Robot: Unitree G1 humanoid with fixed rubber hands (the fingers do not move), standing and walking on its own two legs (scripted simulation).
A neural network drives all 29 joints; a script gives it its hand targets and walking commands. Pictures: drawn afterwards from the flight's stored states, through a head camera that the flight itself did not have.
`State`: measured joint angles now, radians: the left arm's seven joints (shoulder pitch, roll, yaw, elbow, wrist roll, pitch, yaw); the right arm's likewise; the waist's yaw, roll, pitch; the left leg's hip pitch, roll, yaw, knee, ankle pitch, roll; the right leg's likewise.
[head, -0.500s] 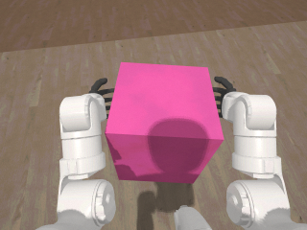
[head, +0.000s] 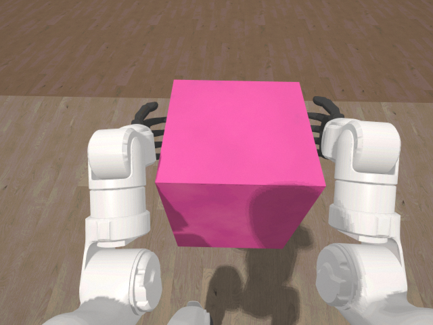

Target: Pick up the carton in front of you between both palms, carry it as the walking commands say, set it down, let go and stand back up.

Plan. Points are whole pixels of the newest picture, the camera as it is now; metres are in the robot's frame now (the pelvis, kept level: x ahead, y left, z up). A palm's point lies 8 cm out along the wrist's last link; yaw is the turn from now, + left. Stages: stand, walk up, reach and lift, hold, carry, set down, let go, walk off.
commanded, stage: carry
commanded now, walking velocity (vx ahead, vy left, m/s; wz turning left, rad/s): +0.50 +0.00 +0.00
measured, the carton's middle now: (233, 171) +0.38 +0.03 +0.09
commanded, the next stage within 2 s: none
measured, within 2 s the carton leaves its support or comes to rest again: neither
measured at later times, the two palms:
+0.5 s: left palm (195, 27) +0.70 +0.14 +0.22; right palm (327, 26) +0.71 -0.16 +0.22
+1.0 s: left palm out of the picture +1.04 +0.14 +0.27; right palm out of the picture +1.00 -0.16 +0.26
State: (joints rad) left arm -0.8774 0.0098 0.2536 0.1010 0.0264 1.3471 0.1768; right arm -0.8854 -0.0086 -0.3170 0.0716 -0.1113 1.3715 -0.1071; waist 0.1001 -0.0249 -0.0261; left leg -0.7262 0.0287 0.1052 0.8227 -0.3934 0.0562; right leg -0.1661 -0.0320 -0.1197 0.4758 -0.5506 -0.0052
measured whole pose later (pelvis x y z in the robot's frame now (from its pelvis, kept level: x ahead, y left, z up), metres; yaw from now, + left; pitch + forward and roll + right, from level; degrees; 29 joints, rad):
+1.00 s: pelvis +0.65 +0.03 +0.12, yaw -1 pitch +4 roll +0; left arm -0.86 0.00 0.29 0.17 0.10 1.35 0.15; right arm -0.82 -0.01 -0.22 0.16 -0.05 1.36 -0.15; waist -0.10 -0.01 0.00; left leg -0.40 -0.01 0.14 0.59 -0.43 0.07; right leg -0.68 -0.01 -0.01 1.33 -0.48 -0.04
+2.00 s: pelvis +1.31 +0.01 +0.21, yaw -1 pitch +4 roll -3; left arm -0.93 -0.02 0.30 0.14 0.13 1.33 0.16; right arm -0.93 -0.05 -0.24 0.18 -0.06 1.39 -0.17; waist -0.03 0.06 -0.02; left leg -0.22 0.09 0.09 0.75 -0.57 0.01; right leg -0.62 0.01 -0.17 0.74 -0.33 -0.07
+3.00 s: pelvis +1.97 +0.01 +0.26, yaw +1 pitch +4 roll +0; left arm -0.37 -0.19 0.18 -0.11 0.17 1.17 0.16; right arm -0.40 0.12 -0.22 -0.07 -0.15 1.25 -0.13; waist 0.02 0.01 -0.05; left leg -0.40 0.01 0.05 1.12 -0.40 0.00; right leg -0.36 -0.02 -0.22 0.42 -0.15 -0.08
